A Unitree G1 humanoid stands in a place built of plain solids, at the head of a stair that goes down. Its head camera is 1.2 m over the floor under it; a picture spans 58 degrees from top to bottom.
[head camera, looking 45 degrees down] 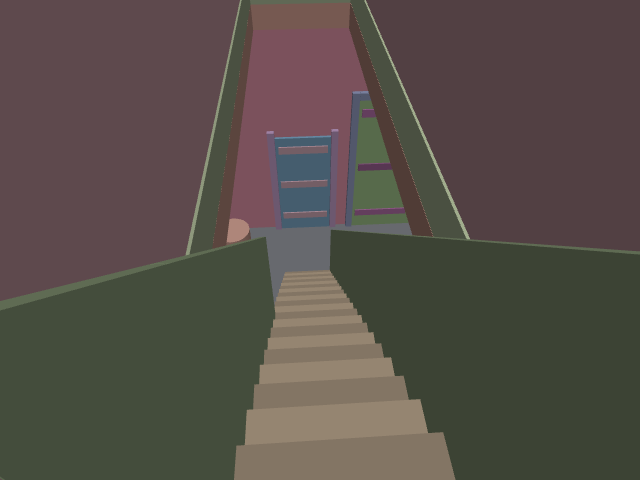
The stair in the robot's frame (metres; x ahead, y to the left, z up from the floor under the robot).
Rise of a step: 0.21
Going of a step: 0.22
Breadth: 0.83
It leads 4 degrees to the left of straight ahead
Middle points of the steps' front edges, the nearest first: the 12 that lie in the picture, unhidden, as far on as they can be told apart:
0.60 -0.08 -0.41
0.82 -0.06 -0.62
1.04 -0.05 -0.83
1.26 -0.03 -1.03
1.48 -0.02 -1.24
1.70 -0.01 -1.45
1.92 0.01 -1.65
2.14 0.02 -1.86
2.36 0.04 -2.07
2.58 0.05 -2.28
2.80 0.06 -2.48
3.02 0.08 -2.69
